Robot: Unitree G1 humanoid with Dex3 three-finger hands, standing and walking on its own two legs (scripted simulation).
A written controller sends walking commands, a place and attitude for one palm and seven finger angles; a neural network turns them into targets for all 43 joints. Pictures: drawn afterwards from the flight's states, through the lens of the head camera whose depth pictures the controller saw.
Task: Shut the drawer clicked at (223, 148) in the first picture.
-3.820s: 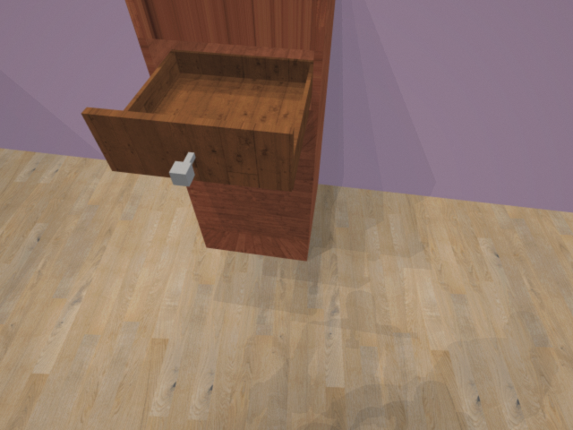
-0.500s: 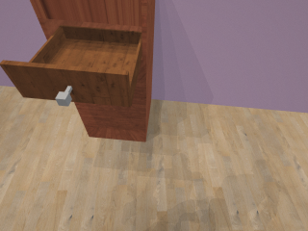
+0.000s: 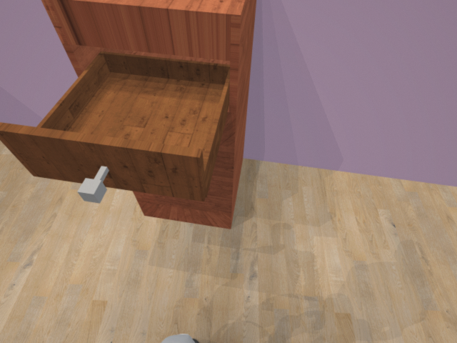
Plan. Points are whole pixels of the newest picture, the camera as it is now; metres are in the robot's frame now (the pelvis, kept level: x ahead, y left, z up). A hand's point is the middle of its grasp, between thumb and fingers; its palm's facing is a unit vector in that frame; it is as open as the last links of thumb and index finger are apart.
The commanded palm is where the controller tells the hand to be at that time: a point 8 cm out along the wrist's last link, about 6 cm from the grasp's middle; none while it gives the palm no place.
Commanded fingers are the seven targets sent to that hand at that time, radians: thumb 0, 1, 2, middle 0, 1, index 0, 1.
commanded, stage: come to a stop and stand still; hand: left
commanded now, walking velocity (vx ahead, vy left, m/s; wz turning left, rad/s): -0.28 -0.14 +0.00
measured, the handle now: (96, 183) +0.37 +0.28 +0.04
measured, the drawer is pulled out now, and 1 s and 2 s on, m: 0.30 0.30 0.30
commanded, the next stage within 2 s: look again from close up in 1.12 s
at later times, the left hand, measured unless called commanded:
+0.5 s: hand out of the picture +0.07 +0.18 -0.17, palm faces +0.06 -0.97 -0.24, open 7.4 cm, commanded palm none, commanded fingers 0.00 0.90 0.90 -0.20 -0.30 -0.20 -0.30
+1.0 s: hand out of the picture +0.03 +0.20 -0.16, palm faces -0.02 -0.97 -0.25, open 7.3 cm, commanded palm none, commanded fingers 0.00 0.90 0.90 -0.20 -0.30 -0.20 -0.30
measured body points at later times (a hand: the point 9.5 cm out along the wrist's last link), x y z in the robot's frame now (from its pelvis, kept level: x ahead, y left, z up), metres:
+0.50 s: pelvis +0.02 -0.01 +0.00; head +0.05 -0.02 +0.45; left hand +0.07 +0.23 -0.15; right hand +0.08 -0.25 -0.16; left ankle -0.01 +0.12 -0.74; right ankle +0.00 -0.09 -0.74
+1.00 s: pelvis -0.01 +0.01 +0.00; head -0.02 -0.01 +0.45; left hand +0.03 +0.25 -0.14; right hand -0.02 -0.20 -0.17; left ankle -0.01 +0.12 -0.74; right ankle +0.00 -0.09 -0.74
